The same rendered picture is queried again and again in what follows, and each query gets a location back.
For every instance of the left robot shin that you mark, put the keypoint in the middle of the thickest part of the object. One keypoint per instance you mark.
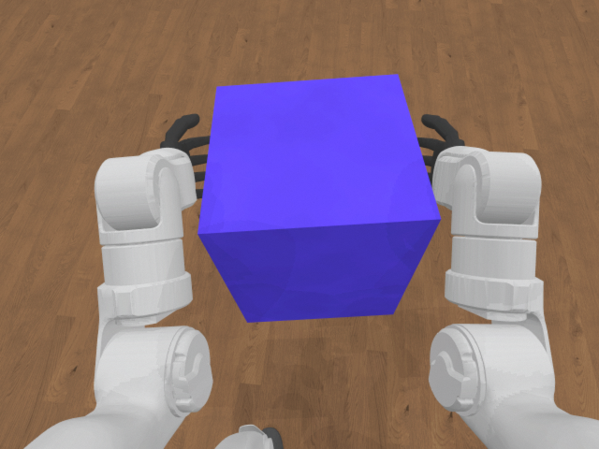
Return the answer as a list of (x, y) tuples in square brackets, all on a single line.
[(250, 428)]

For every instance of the robot left foot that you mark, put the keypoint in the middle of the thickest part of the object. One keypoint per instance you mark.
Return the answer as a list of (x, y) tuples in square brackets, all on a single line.
[(275, 436)]

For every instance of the right robot upper arm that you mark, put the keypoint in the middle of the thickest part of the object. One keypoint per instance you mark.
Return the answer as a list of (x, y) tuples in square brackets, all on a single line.
[(499, 380)]

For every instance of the robot left hand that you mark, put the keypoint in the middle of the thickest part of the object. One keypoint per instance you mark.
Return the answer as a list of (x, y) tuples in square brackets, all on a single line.
[(174, 134)]

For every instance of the carton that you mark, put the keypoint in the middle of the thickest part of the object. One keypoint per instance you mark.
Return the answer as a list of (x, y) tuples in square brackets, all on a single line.
[(316, 200)]

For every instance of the right robot forearm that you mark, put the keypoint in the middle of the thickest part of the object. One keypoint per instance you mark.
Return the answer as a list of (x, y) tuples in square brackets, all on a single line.
[(494, 198)]

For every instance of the left robot upper arm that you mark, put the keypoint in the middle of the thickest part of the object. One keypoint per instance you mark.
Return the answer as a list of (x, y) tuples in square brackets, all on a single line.
[(148, 379)]

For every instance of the left robot forearm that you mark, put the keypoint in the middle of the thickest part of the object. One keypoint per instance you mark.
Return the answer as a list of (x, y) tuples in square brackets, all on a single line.
[(139, 204)]

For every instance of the robot right hand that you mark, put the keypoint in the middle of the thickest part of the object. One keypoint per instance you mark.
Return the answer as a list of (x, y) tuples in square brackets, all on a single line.
[(446, 131)]

